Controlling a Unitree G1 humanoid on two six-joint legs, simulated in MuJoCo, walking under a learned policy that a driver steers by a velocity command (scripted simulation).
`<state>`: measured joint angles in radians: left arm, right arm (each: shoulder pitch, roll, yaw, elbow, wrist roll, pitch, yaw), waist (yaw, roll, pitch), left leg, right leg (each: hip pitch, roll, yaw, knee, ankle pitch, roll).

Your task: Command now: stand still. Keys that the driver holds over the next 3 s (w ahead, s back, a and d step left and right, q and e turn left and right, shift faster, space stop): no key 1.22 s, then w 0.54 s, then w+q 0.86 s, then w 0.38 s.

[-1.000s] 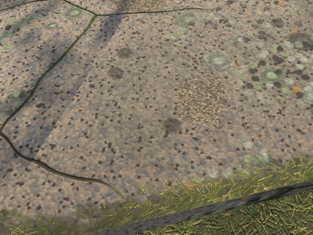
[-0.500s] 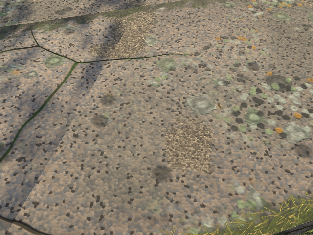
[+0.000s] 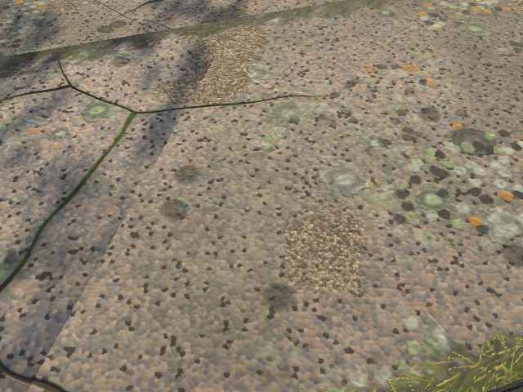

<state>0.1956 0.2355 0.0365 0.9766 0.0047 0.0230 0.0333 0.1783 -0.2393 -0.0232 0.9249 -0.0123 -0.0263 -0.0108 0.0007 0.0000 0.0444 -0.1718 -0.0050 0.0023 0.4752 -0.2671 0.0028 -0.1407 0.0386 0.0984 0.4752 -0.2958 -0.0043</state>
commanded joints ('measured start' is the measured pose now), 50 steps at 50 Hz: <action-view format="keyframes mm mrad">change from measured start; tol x2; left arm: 1 12 112 22 -8 0 -9 5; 22 68 88 10 114 -2 -12 14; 50 166 56 -1 150 -5 -13 24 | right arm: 1 -2 -107 -20 -20 1 -10 -5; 20 60 -94 -6 91 4 -5 -15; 50 138 -65 0 131 11 -5 -15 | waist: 1 1 3 -29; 50 -2 0 17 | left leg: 1 30 47 -47 -71 201 2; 22 8 35 -43 -106 124 11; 50 -2 33 -54 -119 137 30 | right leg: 1 -30 -51 39 -76 247 -11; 22 -59 -43 14 -111 178 -1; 50 -74 -47 -1 -115 168 11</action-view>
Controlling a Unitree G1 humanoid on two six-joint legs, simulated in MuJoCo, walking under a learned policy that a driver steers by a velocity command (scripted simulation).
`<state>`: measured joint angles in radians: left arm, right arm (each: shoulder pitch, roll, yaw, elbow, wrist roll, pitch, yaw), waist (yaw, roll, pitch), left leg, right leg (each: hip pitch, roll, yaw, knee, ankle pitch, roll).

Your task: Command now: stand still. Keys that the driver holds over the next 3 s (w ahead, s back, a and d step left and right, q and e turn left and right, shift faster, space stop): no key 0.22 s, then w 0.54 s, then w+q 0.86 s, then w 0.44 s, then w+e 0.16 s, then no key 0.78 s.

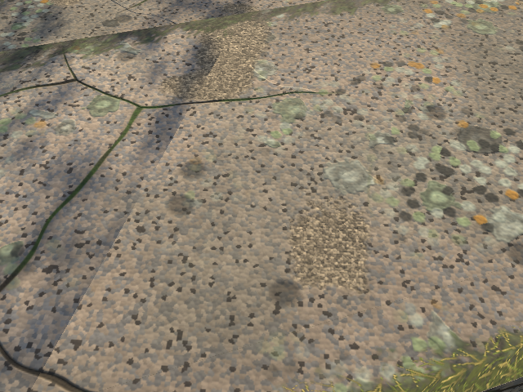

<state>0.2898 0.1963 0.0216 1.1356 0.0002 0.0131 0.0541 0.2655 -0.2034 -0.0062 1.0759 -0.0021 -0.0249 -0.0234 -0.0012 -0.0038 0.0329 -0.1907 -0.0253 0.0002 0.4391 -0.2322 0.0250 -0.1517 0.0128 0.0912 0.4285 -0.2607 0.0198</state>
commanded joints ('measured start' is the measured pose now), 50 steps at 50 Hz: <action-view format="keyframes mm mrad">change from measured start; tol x32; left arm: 1 74 95 14 -9 0 -3 4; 50 341 232 -21 -40 2 -61 1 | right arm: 1 53 -100 -17 -20 1 -6 -2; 50 -217 -70 21 -467 40 -66 70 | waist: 1 0 4 29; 19 -45 164 127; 29 119 -343 -73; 43 10 -14 216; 50 -156 -338 -173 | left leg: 1 17 53 -53 -83 103 9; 11 17 54 -57 -85 111 14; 17 2 247 -363 -261 -623 168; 24 -134 230 -238 -263 -286 147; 30 -708 31 -78 913 -308 29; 40 -1370 76 -51 1874 -296 24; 50 -384 -86 293 707 -178 155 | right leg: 1 -63 -22 6 -68 133 -12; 13 -70 3 -29 -50 -7 -12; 21 -421 -90 -55 496 -308 -74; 26 72 41 -223 32 30 -59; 29 277 -421 585 -270 -153 -304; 31 208 -401 522 -276 -421 -295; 45 -299 -208 -141 -435 191 -152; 50 275 -298 -198 -21 1963 -159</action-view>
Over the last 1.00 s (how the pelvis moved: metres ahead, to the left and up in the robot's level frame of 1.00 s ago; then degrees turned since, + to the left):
-0.01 0.01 0.00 1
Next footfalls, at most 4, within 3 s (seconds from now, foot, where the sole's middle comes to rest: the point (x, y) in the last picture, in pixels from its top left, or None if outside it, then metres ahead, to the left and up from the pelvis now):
0.56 right None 0.09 -0.15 -0.78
1.02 left None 0.46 0.04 -0.63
1.54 right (289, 259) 0.81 -0.05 -0.63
2.08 left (160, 220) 0.95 0.32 -0.63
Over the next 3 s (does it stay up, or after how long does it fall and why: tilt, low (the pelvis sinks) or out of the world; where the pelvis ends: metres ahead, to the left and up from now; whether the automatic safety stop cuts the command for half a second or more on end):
stays up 1.09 0.27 0.13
